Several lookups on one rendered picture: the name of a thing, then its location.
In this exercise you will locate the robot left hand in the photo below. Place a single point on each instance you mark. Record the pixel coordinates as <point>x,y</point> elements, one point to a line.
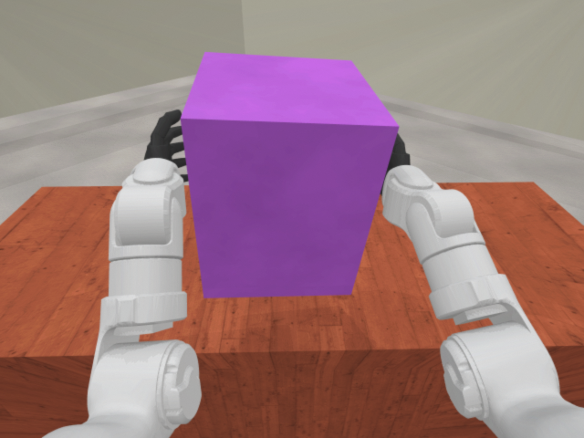
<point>161,137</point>

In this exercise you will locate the carton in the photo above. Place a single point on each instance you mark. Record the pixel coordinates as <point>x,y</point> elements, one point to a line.
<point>286,157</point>

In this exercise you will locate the robot right hand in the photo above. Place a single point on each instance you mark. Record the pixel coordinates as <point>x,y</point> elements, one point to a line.
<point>398,156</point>

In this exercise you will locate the robot left upper arm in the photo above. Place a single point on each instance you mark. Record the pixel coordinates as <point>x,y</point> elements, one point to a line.
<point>140,390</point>

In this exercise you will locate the robot right upper arm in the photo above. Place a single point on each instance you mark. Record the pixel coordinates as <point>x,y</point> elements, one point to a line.
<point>500,375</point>

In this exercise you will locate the left robot forearm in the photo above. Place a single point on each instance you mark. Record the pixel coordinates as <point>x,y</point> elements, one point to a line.
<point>145,252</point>

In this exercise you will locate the right robot forearm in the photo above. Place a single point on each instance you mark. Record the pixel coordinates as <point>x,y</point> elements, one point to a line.
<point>451,249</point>

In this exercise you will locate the pedestal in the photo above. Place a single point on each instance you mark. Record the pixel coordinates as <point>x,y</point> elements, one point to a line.
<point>365,365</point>

